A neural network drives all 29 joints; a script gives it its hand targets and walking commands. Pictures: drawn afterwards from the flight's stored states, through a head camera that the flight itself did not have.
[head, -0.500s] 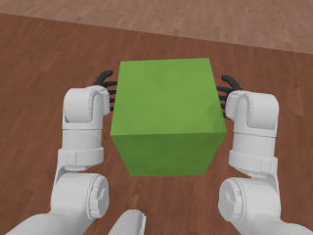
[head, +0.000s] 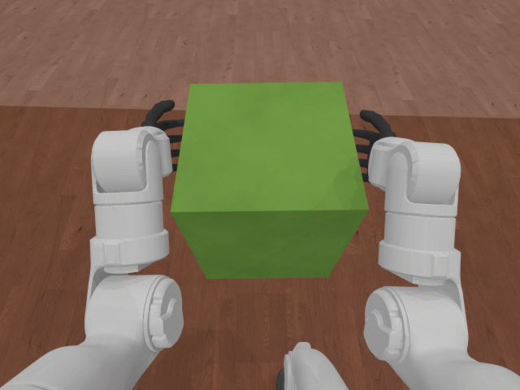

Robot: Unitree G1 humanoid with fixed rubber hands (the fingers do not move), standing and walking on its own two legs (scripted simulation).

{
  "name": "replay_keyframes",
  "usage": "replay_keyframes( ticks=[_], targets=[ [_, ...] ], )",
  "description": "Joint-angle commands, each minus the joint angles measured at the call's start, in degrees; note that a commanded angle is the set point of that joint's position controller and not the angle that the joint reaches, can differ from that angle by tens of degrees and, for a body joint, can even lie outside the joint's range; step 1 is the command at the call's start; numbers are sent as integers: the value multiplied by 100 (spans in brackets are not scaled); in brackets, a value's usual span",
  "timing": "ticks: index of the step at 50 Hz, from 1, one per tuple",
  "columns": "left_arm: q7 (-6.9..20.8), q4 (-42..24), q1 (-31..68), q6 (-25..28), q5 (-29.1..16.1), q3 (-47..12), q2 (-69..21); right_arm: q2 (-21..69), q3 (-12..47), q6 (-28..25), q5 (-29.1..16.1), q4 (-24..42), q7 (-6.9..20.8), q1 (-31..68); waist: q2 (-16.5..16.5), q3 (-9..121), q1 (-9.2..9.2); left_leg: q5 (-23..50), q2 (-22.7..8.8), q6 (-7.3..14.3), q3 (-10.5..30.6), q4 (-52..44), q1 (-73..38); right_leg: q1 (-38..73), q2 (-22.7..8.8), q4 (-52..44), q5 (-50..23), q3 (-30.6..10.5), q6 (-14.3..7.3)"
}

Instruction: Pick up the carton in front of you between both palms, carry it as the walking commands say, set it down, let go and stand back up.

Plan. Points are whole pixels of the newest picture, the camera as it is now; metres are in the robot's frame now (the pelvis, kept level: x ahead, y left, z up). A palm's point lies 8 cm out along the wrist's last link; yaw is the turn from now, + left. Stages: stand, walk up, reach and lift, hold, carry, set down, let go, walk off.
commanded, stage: carry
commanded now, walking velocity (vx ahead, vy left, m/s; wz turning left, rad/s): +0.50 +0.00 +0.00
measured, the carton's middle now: (266, 191) +0.39 -0.03 +0.09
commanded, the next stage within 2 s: none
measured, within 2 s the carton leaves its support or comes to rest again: neither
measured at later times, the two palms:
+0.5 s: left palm (148, 9) +0.71 +0.17 +0.22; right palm (309, 8) +0.71 -0.13 +0.23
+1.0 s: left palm out of the picture +1.00 +0.17 +0.25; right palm out of the picture +1.04 -0.12 +0.26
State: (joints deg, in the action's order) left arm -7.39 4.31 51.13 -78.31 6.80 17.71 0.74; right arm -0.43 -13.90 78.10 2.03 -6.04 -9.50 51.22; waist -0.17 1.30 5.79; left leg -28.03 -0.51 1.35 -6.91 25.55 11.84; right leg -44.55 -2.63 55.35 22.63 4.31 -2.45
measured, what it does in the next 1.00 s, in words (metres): climbs: right foot 0.04 m higher, then left foot 0.04 m higher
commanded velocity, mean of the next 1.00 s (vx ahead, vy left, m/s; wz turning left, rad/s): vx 0.50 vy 0.00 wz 0.00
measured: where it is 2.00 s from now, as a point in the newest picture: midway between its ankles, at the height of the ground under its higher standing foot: (236, 127)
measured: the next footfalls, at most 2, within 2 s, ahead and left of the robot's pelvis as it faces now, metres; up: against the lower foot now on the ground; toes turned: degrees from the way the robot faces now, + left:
right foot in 0.06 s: +0.24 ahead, -0.11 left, +0.04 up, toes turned -7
left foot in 0.46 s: +0.48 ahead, +0.10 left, +0.08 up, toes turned +8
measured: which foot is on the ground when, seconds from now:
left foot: down 0.00-0.08, up 0.10-0.44, down 0.46-0.86, up 0.88-1.00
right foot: up 0.00-0.04, down 0.06-0.48, up 0.50-0.82, down 0.84-1.00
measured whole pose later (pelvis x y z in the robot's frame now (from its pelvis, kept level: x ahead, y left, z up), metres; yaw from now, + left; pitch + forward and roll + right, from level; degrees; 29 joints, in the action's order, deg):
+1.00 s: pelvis +0.64 -0.02 +0.10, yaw +1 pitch +4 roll -1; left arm -11.8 12.4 49.4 -78.0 3.6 13.7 -0.2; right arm 0.4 -17.3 77.5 7.0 -12.0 -8.3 50.9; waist -0.6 0.5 -6.1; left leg -26.6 -0.6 2.7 -0.2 77.5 34.7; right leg -25.7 0.2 36.1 23.7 9.2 -4.2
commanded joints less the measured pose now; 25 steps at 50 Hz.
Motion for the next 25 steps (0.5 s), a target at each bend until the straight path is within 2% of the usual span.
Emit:
replay_keyframes(
  ticks=[1,2,3,4,5,6,7,8,9,10,11,13,15,17,19,20,21,22,23,24,25],
  targets=[
    [1044,219,3737,43,-2181,-3105,-5675,6317,3139,-85,-2719,339,1646,4445,-914,2429,-374,3514,-1190,836,715,-363,-1135,1389,422,-1239,-204,796,-91],
    [1095,411,3669,52,-2222,-3105,-5753,6292,3092,-83,-2642,189,1650,4382,-866,2602,-655,4531,-1117,666,368,304,-845,2372,689,-1593,-470,1117,-171],
    [1153,599,3655,81,-2285,-3102,-5830,6293,3054,-83,-2561,15,1658,4229,-588,3017,-952,5265,-925,393,-64,1335,-312,3884,852,-1968,-705,1128,-358],
    [1221,742,3475,114,-2364,-3079,-5935,6200,2994,-106,-2459,-52,1664,4309,-135,3564,-1327,3848,-745,151,-95,2615,775,5567,121,-2111,-46,-80,-525],
    [1273,777,3586,195,-2408,-3123,-5950,6336,2935,-110,-2363,-89,1681,4235,1717,3991,-1178,979,86,-132,216,4202,2489,6576,-1587,-3075,687,-3700,-1498],
    [1330,648,3756,225,-2591,-3163,-6232,6210,2825,-145,-2267,-23,1669,4452,1521,3450,-1259,-250,451,-64,728,5307,3353,6411,-1660,-3638,-251,-4641,-1723],
    [1395,356,4156,227,-2821,-3253,-6384,6272,2746,-180,-2192,-57,1628,4443,837,3109,-1178,-96,207,80,999,5930,3707,6137,-1629,-3214,-1165,-3987,-1631],
    [1448,88,4518,254,-3064,-3431,-6635,6248,2669,-210,-2116,4,1567,4289,117,2996,-1169,32,26,123,997,6054,3779,5798,-1557,-2853,-2027,-3310,-1486],
    [1482,-195,4832,292,-3287,-3585,-6817,6202,2614,-230,-2021,57,1494,4240,-51,2919,-1096,165,-130,174,992,5789,3770,5535,-1417,-2813,-2185,-2829,-1266],
    [1503,-424,5066,319,-3465,-3689,-6921,6149,2573,-247,-1927,122,1422,4175,69,2957,-981,265,-219,201,1000,5500,3630,5350,-1301,-2919,-1774,-2488,-1096],
    [1516,-588,5215,335,-3591,-3749,-6987,6066,2547,-263,-1851,216,1352,4129,247,3005,-944,268,-225,196,936,5262,3533,5275,-1252,-3030,-1400,-2281,-1018],
    [1528,-722,5221,334,-3673,-3722,-6939,5931,2575,-287,-1743,370,1236,4098,456,2942,-975,197,-223,159,728,4914,3637,5193,-1279,-3213,-1161,-2015,-1086],
    [1514,-724,5118,304,-3655,-3664,-6791,5793,2633,-280,-1645,470,1162,4075,516,2788,-1026,278,-331,91,599,4128,3741,5180,-1303,-3396,-1137,-1706,-1143],
    [1490,-624,4969,257,-3571,-3620,-6627,5669,2707,-234,-1578,475,1127,3998,613,2669,-1021,517,-360,50,470,2982,3194,4849,-1181,-3465,-1283,-1191,-1053],
    [1476,-351,4693,202,-3418,-3548,-6452,5631,2782,-170,-1575,311,1147,3887,802,2566,-1033,727,-94,52,-14,2030,2419,4517,-1054,-3493,-1635,-723,-902],
    [1477,-208,4600,178,-3348,-3524,-6403,5632,2815,-141,-1603,191,1177,3840,907,2537,-964,687,110,98,-334,1710,1942,4341,-1039,-3395,-1913,-551,-818],
    [1479,-62,4539,158,-3285,-3501,-6373,5671,2831,-120,-1644,21,1216,3796,899,2638,-738,814,375,167,-632,1389,1126,4090,-998,-2935,-2701,-300,-689],
    [1483,86,4476,136,-3230,-3481,-6359,5713,2817,-117,-1691,-204,1259,3688,720,2923,-395,1095,620,285,-899,909,-85,3755,-833,-2066,-3616,177,-448],
    [1491,210,4468,118,-3148,-3432,-6326,5736,2774,-130,-1770,-431,1305,3528,202,3437,-42,1026,255,457,-260,886,-1736,2956,-640,-869,-3392,371,-155],
    [1513,276,4422,93,-3109,-3285,-6380,5664,2705,-172,-1795,-473,1347,3489,-1353,4078,59,-253,-1485,1341,3079,270,-3059,1305,-89,914,-1720,195,235],
    [1523,325,4519,98,-2952,-3214,-6248,5897,2739,-176,-1890,-522,1401,3641,-1793,3618,129,738,-1814,1763,4848,-650,-3249,3,683,2005,859,-195,279]
  ],
)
